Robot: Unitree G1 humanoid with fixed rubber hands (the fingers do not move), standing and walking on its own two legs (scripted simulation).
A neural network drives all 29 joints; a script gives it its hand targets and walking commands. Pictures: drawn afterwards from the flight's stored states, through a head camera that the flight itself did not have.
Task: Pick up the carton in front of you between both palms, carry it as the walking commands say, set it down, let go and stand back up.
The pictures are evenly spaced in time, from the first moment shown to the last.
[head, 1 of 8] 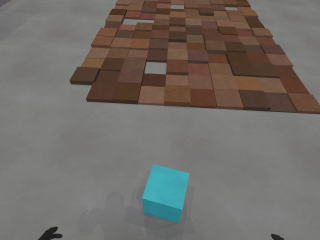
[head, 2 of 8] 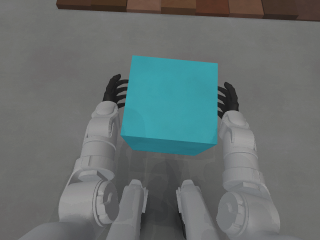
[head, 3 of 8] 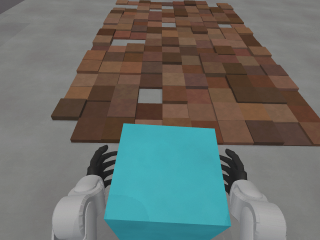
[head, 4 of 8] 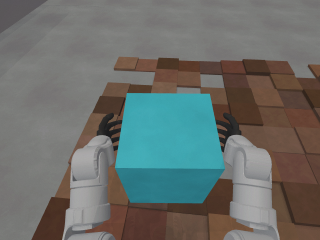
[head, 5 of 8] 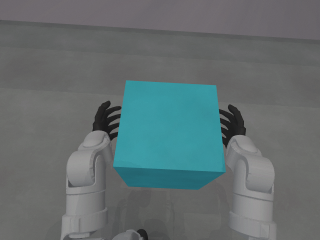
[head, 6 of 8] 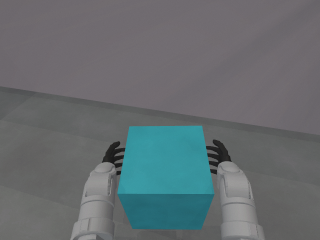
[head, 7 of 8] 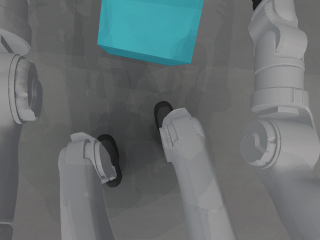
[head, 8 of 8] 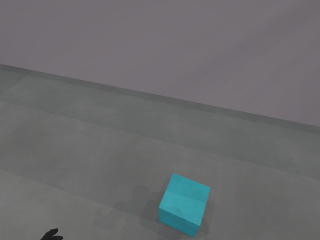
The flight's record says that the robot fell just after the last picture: no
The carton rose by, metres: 0.78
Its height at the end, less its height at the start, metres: +0.00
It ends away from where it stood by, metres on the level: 6.53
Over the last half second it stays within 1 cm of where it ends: yes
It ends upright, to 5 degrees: yes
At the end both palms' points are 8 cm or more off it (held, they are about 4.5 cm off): yes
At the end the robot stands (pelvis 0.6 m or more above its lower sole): yes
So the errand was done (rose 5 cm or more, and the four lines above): yes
